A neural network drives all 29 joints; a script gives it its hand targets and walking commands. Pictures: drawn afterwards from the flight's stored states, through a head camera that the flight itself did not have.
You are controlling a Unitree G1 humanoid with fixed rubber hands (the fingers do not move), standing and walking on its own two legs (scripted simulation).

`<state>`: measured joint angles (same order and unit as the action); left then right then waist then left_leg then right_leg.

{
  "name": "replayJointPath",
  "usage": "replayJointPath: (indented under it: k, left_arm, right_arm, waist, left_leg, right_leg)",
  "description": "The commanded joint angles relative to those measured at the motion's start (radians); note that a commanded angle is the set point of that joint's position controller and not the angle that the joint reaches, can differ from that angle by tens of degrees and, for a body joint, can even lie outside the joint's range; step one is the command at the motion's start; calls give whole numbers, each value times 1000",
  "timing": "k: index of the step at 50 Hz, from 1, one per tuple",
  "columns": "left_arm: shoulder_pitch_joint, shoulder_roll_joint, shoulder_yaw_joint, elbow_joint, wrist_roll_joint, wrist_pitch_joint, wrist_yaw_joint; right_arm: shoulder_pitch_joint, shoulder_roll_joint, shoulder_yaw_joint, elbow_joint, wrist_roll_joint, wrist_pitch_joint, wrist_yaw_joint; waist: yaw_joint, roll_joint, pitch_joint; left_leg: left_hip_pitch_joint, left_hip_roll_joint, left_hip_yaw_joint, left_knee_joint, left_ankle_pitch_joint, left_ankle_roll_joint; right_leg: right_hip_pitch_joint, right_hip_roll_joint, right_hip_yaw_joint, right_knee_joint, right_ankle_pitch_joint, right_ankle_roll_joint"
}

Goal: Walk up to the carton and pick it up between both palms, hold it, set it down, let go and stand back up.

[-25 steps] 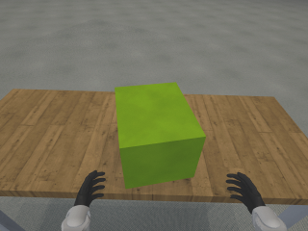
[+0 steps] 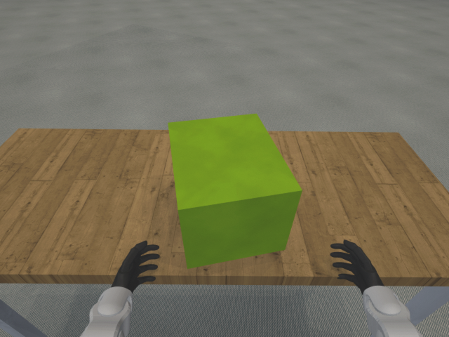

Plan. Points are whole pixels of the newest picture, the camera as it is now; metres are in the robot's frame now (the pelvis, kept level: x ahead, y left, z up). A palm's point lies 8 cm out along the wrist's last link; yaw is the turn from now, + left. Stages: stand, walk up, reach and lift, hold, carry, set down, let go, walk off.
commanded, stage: let go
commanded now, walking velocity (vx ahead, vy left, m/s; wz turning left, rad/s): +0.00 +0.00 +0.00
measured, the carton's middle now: (224, 184) +0.44 +0.02 +0.02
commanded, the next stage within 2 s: stand in 0.54 s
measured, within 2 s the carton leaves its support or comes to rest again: neither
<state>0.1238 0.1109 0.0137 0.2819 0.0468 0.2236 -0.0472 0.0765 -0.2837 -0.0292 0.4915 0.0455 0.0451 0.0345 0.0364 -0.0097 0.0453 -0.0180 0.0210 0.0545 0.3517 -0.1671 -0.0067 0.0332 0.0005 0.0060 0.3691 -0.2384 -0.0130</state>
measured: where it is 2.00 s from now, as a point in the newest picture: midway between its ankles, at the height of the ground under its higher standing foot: outside the picture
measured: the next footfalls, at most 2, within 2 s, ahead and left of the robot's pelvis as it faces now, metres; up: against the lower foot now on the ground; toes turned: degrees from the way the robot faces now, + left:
none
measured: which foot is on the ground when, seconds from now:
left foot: down 0.00-1.00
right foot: down 0.00-1.00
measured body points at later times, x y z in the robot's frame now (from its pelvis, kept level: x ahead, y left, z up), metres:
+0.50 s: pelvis +0.01 -0.01 +0.00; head -0.06 -0.02 +0.44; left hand +0.23 +0.20 -0.01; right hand +0.24 -0.24 -0.01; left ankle +0.03 +0.12 -0.74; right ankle -0.01 -0.12 -0.74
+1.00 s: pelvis -0.01 -0.01 -0.02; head -0.01 +0.01 +0.43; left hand +0.22 +0.20 -0.02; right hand +0.23 -0.24 -0.01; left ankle +0.03 +0.12 -0.74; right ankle -0.01 -0.12 -0.74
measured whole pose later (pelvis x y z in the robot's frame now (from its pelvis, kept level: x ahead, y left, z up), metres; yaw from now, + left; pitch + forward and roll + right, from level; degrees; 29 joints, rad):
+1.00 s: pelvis -0.01 -0.01 -0.02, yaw +0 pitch +0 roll -1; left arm 0.20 0.23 -0.01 0.25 0.01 -0.14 -0.07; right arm 0.10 -0.22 -0.06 0.41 -0.03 -0.09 0.04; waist 0.02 -0.04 -0.01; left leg -0.34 0.06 0.03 0.60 -0.25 -0.02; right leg -0.27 0.04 -0.01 0.57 -0.30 -0.02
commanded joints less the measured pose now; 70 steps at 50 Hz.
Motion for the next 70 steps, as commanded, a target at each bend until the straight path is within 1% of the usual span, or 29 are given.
replayJointPath:
  k: [1,8,11,12,15,26,27,28,29,30,31,33,34,35,36,37,40,42,43,45,47,50,53,57,61,64,65,69,70]
  left_arm:
    - [-48,75,16,171,33,101,17]
    - [-32,70,22,146,51,124,2]
    - [-23,70,24,156,55,128,-4]
    - [-19,67,22,160,55,127,-6]
    - [-9,76,24,163,63,129,-11]
    - [13,89,30,164,70,122,-30]
    - [14,96,36,161,71,122,-31]
    - [-23,265,61,136,-27,-111,17]
    - [-30,281,65,156,-25,-180,30]
    - [-26,263,60,150,-22,-211,41]
    - [-46,253,60,148,-15,-231,50]
    - [-97,218,43,117,-18,-251,44]
    - [-104,224,51,100,-12,-253,41]
    - [-101,212,47,94,-15,-254,31]
    - [-67,202,42,79,-16,-256,19]
    - [-39,204,38,75,-18,-260,14]
    - [-8,212,30,79,-11,-262,8]
    - [13,215,25,79,-6,-262,6]
    - [17,215,23,81,-4,-262,6]
    - [15,204,15,74,-9,-260,5]
    - [9,211,15,78,-10,-255,7]
    - [14,219,19,74,-11,-255,8]
    - [31,208,14,80,-13,-252,11]
    - [8,207,9,84,-13,-245,10]
    - [-7,216,10,88,-13,-246,10]
    - [-4,209,11,92,-11,-245,11]
    - [-12,203,7,94,-12,-244,11]
    - [-22,204,7,94,-16,-239,12]
    - [-10,198,5,95,-19,-237,11]
  right_arm:
    - [-42,-60,31,23,-26,58,9]
    - [-31,-58,39,-1,-35,82,-7]
    - [-25,-52,47,-16,-39,82,-16]
    - [-18,-52,45,-9,-41,86,-18]
    - [-17,-53,49,-16,-40,86,-25]
    - [21,-54,59,-69,-41,95,-42]
    - [16,-50,65,-74,-40,96,-45]
    - [57,-51,20,-31,-116,16,-39]
    - [104,-48,14,-11,-116,-13,-33]
    - [114,-43,3,-8,-107,-26,-21]
    - [140,-26,-5,0,-96,-37,-11]
    - [144,-38,-12,17,-93,-50,-2]
    - [122,-56,-18,13,-97,-54,-1]
    - [95,-55,-19,-3,-101,-59,3]
    - [71,-51,-16,-3,-101,-57,6]
    - [45,-62,-17,-11,-95,-59,6]
    - [49,-48,-24,-4,-98,-57,5]
    - [58,-40,-24,-19,-97,-55,11]
    - [48,-25,-18,-16,-100,-55,10]
    - [38,-17,-20,-28,-98,-55,16]
    - [50,-25,-22,-25,-97,-54,15]
    - [35,-34,-27,-22,-97,-54,16]
    - [28,-23,-26,-19,-94,-55,15]
    - [34,-29,-29,-13,-88,-56,14]
    - [12,-17,-27,-11,-82,-60,17]
    - [2,-21,-27,-5,-85,-59,15]
    - [20,-27,-31,-1,-87,-56,17]
    - [8,-22,-28,-1,-80,-53,12]
    - [9,-14,-26,-4,-79,-52,17]
  waist:
    - [-18,-55,237]
    - [-23,-34,267]
    - [-13,-61,291]
    - [-21,-54,290]
    - [-9,-49,302]
    - [-22,-67,299]
    - [-22,-70,309]
    - [-52,-139,358]
    - [-34,-164,383]
    - [-35,-181,345]
    - [-61,-183,306]
    - [-95,-110,223]
    - [-89,-69,185]
    - [-77,-79,150]
    - [-45,-10,137]
    - [-29,23,131]
    - [-33,71,84]
    - [-42,61,64]
    - [-31,62,59]
    - [-39,13,75]
    - [-53,6,66]
    - [-45,21,60]
    - [-31,-7,61]
    - [-48,16,66]
    - [-46,-18,51]
    - [-40,2,47]
    - [-52,-1,44]
    - [-47,-36,45]
    - [-49,-13,55]
  left_leg:
    - [30,-16,28,-90,-175,-5]
    - [15,-10,31,-116,-203,-14]
    - [15,-12,34,-116,-197,-10]
    - [22,-9,35,-120,-195,-11]
    - [30,-12,34,-120,-185,-10]
    - [74,-26,29,-97,-138,-7]
    - [74,-29,30,-91,-132,-7]
    - [-227,14,-36,91,-176,-23]
    - [-253,-13,10,166,-228,-33]
    - [-151,-17,-5,197,-166,-34]
    - [-147,-5,3,215,-132,-31]
    - [-117,21,-20,176,-113,-18]
    - [-132,41,-50,130,-130,-19]
    - [-172,60,-90,106,-170,-18]
    - [-246,66,-111,82,-204,-19]
    - [-290,81,-133,55,-219,-20]
    - [-302,84,-128,53,-239,-11]
    - [-310,85,-132,58,-274,-5]
    - [-313,81,-122,72,-257,-7]
    - [-313,76,-119,89,-256,-12]
    - [-288,70,-105,111,-232,-16]
    - [-331,68,-116,97,-279,-14]
    - [-350,75,-129,94,-320,-7]
    - [-331,63,-117,115,-299,-6]
    - [-339,64,-130,129,-297,1]
    - [-335,63,-130,124,-287,-1]
    - [-322,54,-115,123,-272,-4]
    - [-323,58,-116,135,-261,-2]
    - [-319,54,-117,133,-259,-5]
  right_leg:
    - [-337,2,-23,-192,-242,-45]
    - [-275,10,-31,-190,-232,-47]
    - [-280,7,-32,-197,-242,-44]
    - [-279,8,-34,-193,-231,-44]
    - [-270,7,-29,-200,-225,-38]
    - [-279,-2,-25,-217,-217,-26]
    - [-291,-11,-15,-227,-225,-25]
    - [-498,-88,110,-171,-335,38]
    - [-574,-137,194,-253,-539,2]
    - [-656,-158,260,-311,-613,-38]
    - [-657,-151,254,-317,-616,-40]
    - [-614,-116,225,-250,-523,-27]
    - [-580,-91,198,-201,-433,-18]
    - [-538,-59,166,-151,-358,-3]
    - [-472,-33,140,-97,-279,7]
    - [-433,-23,125,-39,-205,8]
    - [-421,-20,129,7,-159,12]
    - [-418,-10,123,19,-163,13]
    - [-419,-18,130,16,-169,11]
    - [-469,-23,144,1,-225,14]
    - [-494,-21,149,9,-220,10]
    - [-486,-20,140,27,-233,13]
    - [-501,-17,132,36,-269,17]
    - [-546,-25,153,29,-279,10]
    - [-543,-37,163,21,-306,10]
    - [-546,-28,153,34,-287,10]
    - [-541,-27,142,41,-270,8]
    - [-557,-36,159,30,-297,6]
    - [-558,-26,144,38,-291,9]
